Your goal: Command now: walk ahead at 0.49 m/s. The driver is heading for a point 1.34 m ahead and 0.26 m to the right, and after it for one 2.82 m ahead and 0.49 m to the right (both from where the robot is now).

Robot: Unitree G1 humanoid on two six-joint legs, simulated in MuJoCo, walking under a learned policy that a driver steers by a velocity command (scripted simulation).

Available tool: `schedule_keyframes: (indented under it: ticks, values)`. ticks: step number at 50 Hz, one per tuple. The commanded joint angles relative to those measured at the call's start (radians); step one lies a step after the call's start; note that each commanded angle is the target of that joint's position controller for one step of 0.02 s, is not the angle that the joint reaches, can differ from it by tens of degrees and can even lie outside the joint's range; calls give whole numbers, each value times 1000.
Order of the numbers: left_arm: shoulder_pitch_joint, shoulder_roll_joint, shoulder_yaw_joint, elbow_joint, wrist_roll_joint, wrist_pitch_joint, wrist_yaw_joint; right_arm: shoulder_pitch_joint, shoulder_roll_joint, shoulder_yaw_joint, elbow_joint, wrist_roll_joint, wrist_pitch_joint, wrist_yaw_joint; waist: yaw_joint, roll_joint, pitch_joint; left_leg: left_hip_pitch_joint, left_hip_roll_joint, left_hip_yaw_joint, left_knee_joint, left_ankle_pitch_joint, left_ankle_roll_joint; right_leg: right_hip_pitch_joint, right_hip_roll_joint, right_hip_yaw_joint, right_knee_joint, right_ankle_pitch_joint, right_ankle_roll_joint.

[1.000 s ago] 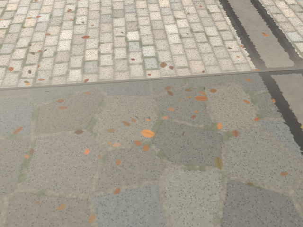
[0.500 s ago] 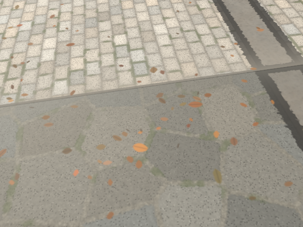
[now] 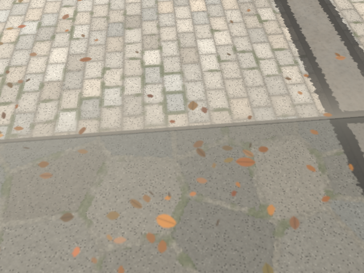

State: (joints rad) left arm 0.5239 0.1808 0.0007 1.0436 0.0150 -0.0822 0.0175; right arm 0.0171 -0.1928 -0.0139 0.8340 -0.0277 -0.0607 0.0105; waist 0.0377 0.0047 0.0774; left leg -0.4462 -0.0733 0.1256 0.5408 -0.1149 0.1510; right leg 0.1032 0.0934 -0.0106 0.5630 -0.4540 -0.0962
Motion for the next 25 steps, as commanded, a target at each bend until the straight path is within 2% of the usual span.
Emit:
schedule_keyframes:
  ticks: [1, 2, 3, 4, 5, 6, 7, 9, 12, 16, 21, 23, 24, 25]
  values:
    - [85, 76, 25, -77, -17, -8, -13, 455, -248, -79, 98, -4, 9, -12, -124, 216, -332, 756, 470, -879, -222, -224, 258, -667, 22, 60, 889, -65, -2]
    - [-20, 145, 34, -95, 4, -5, -11, 322, -186, -70, 72, 23, 7, -3, -100, 51, -157, 591, 429, -757, -309, -385, 218, -746, -72, 93, 848, 59, -23]
    - [-105, 152, 40, -116, 8, -8, -19, 248, -130, -56, 59, 26, 0, 3, -83, 13, -57, 442, 394, -645, -358, -358, 193, -728, -99, 76, 798, 130, -24]
    - [-126, 134, 40, -118, 10, -6, -22, 236, -92, -45, 72, 17, -10, 6, -46, -44, -1, 336, 358, -559, -386, -237, 164, -685, -130, 77, 741, 155, -18]
    - [-121, 114, 38, -116, 19, 6, -26, 250, -77, -37, 88, 15, -22, 2, -19, -49, 4, 267, 323, -480, -395, -139, 138, -630, -154, 81, 692, 163, -7]
    - [-102, 83, 31, -109, 24, 19, -33, 265, -68, -32, 107, 15, -32, -2, 1, -26, -1, 227, 298, -419, -410, -77, 119, -586, -167, 73, 652, 170, 7]
    - [-105, 70, 30, -110, 24, 27, -37, 295, -73, -32, 124, 17, -42, -3, 6, -13, 1, 213, 283, -378, -417, -10, 114, -580, -171, 59, 626, 178, 18]
    - [-167, 73, 32, -133, 23, 37, -43, 337, -102, -35, 149, 20, -53, -2, 6, 9, 15, 213, 260, -308, -440, 48, 105, -634, -192, 33, 560, 234, 35]
    - [-323, 87, 33, -184, 18, 42, -46, 399, -113, -32, 169, 23, -50, -1, -28, 18, 40, 267, 229, -246, -455, 147, 73, -742, -212, -6, 419, 361, 58]
    - [-474, 71, 24, -226, 6, 41, -49, 482, -107, -23, 194, 23, -47, -5, -79, 46, 31, 354, 206, -194, -428, 279, 23, -744, -185, -48, 213, 482, 71]
    - [-606, 78, 21, -267, 5, 34, -47, 555, -117, -19, 224, 7, -39, -20, -118, 64, 38, 538, 254, -197, -365, 400, 41, -765, -145, -67, 68, 439, 49]
    - [-609, 89, 25, -276, 5, 26, -46, 544, -130, -23, 231, 1, -37, -28, -99, 69, 39, 588, 283, -197, -319, 495, 46, -733, -130, -66, 23, 365, 23]
    - [-570, 95, 29, -267, 6, 21, -43, 520, -137, -24, 230, 1, -36, -30, -71, 74, 23, 587, 285, -182, -270, 611, 36, -661, -108, -74, -7, 321, 5]
    - [-491, 108, 38, -242, 7, 16, -36, 503, -147, -26, 230, 1, -36, -32, -35, 82, -16, 580, 282, -172, -185, 744, 23, -550, -75, -84, -30, 283, -14]
